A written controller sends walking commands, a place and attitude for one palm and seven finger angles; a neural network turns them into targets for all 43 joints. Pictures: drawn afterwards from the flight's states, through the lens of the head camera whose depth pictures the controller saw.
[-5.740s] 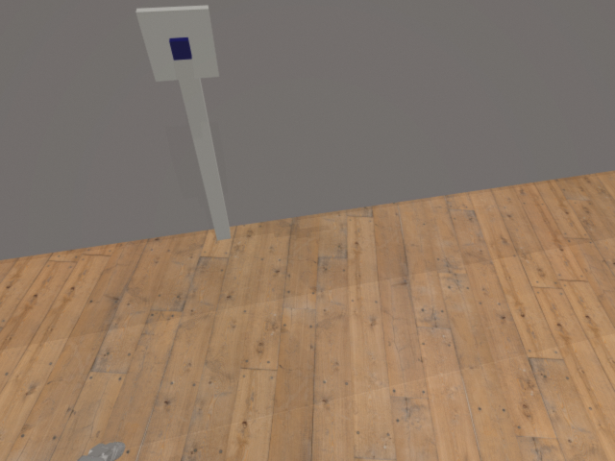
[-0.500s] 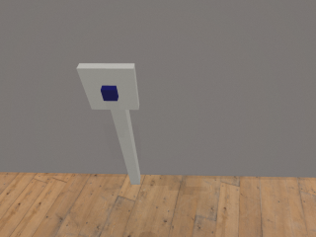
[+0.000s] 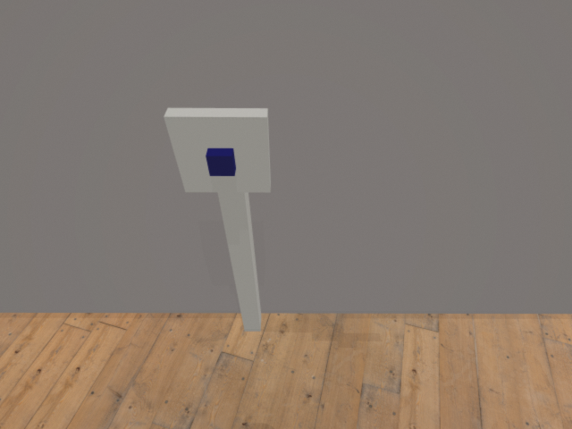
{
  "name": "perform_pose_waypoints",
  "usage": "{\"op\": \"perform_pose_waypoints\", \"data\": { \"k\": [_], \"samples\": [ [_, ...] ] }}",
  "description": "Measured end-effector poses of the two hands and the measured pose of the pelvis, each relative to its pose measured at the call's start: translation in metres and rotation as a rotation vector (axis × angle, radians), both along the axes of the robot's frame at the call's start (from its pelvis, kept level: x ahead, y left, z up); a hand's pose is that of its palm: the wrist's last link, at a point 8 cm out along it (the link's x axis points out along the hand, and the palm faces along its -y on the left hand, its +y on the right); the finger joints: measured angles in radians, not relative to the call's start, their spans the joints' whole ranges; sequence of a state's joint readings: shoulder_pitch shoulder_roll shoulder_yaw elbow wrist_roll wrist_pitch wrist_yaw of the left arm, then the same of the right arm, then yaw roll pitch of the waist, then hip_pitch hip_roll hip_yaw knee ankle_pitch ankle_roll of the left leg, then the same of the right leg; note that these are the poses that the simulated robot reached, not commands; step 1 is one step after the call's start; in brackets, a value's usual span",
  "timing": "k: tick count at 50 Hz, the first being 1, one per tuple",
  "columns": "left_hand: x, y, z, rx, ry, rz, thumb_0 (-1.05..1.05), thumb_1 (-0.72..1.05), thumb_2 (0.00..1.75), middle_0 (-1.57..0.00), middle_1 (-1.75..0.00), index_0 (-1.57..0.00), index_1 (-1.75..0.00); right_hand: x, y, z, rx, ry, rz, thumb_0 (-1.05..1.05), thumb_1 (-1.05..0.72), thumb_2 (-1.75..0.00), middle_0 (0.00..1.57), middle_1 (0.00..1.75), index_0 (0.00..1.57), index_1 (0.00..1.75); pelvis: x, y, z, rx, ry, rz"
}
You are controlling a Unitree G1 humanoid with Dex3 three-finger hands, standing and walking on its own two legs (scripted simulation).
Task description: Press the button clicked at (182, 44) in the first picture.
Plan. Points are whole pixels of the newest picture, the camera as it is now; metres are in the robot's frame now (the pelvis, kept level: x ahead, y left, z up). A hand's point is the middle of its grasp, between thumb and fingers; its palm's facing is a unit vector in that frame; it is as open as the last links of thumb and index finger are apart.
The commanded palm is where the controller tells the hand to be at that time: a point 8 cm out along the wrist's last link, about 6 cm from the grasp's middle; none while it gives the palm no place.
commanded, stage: look again from close up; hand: left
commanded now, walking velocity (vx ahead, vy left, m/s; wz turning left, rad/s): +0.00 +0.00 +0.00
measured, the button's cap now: (221, 161) +0.56 +0.15 +0.06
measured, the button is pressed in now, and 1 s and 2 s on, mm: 0 0 0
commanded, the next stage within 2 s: shuffle to correct the standing spot in 0.30 s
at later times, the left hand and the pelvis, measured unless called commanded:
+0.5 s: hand out of the picture +0.01 +0.17 -0.17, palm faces +0.01 -0.99 -0.17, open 7.4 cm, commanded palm none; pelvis +0.02 +0.01 +0.00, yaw -1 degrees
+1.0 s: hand out of the picture +0.03 +0.11 -0.19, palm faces +0.09 -0.99 -0.14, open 7.4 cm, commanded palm none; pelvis +0.09 -0.04 -0.01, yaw +0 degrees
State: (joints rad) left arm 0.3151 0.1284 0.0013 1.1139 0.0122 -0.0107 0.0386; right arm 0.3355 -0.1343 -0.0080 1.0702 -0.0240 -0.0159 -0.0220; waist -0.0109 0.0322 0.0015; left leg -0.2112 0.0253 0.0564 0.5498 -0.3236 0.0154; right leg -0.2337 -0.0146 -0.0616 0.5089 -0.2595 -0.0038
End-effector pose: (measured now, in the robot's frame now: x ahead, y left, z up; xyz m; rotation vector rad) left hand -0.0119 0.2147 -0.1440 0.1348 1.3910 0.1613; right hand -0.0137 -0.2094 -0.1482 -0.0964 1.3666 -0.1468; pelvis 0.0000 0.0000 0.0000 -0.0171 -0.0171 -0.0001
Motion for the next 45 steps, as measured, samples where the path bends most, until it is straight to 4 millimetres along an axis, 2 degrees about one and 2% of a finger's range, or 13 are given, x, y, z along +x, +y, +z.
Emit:
{"op": "perform_pose_waypoints", "data": {
  "k": [7, 14, 27, 35, 39, 45],
  "samples": [
    [0.022, 0.026, 0.007, 0.026, -0.053, -0.025, 0.00, 0.91, 0.90, -0.19, -0.30, -0.19, -0.30, -0.010, 0.029, -0.001, 0.040, 0.021, 0.001, 0.01, -0.92, -0.90, 0.20, 0.29, 0.19, 0.30, 0.002, 0.015, 0.002, 0.022, 0.005, -0.008],
    [0.024, 0.026, 0.007, 0.018, -0.019, -0.028, 0.00, 0.91, 0.90, -0.19, -0.30, -0.19, -0.30, -0.009, 0.034, 0.000, 0.046, 0.051, 0.001, 0.01, -0.91, -0.90, 0.20, 0.29, 0.20, 0.30, 0.008, 0.019, 0.003, 0.027, 0.018, -0.011],
    [0.017, -0.002, -0.001, -0.029, 0.071, -0.010, 0.00, 0.91, 0.90, -0.19, -0.30, -0.19, -0.30, 0.020, 0.005, 0.000, -0.004, 0.055, 0.005, 0.01, -0.91, -0.90, 0.20, 0.29, 0.19, 0.30, 0.029, 0.005, 0.000, 0.032, 0.017, -0.017],
    [0.039, -0.027, -0.005, -0.023, 0.074, 0.003, 0.00, 0.91, 0.90, -0.19, -0.30, -0.20, -0.30, 0.040, -0.026, -0.009, -0.011, 0.077, -0.008, 0.01, -0.91, -0.90, 0.20, 0.29, 0.19, 0.30, 0.056, -0.024, -0.007, 0.029, 0.040, 0.001],
    [0.046, -0.040, -0.006, -0.015, 0.039, 0.052, 0.00, 0.91, 0.90, -0.19, -0.30, -0.20, -0.30, 0.063, -0.042, -0.008, -0.021, 0.104, 0.039, 0.01, -0.91, -0.90, 0.20, 0.29, 0.19, 0.30, 0.068, -0.037, -0.009, 0.024, 0.048, 0.036],
    [0.035, -0.059, -0.004, -0.048, 0.109, 0.085, 0.00, 0.91, 0.90, -0.20, -0.30, -0.20, -0.30, 0.131, -0.056, 0.002, -0.059, 0.011, 0.082, 0.02, -0.93, -0.90, 0.20, 0.29, 0.19, 0.30, 0.083, -0.039, -0.003, 0.024, 0.039, 0.031]
  ]
}}
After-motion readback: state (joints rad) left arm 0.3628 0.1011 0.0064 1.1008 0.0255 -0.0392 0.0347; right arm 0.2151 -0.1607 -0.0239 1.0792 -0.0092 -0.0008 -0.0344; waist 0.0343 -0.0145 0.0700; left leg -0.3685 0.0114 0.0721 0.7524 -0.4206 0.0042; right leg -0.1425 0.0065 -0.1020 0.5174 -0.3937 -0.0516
